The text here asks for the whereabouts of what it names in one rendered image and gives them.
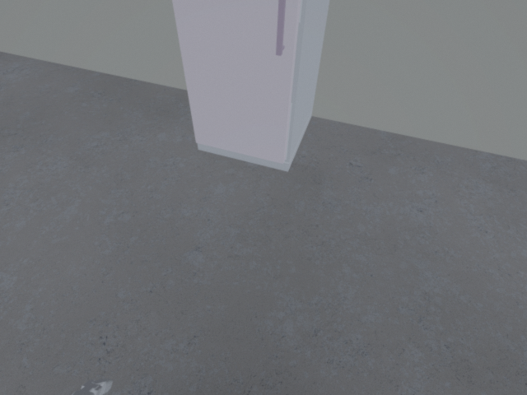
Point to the fridge door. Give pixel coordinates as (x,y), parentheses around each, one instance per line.
(239,90)

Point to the left robot hand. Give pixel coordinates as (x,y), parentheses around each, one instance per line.
(92,387)

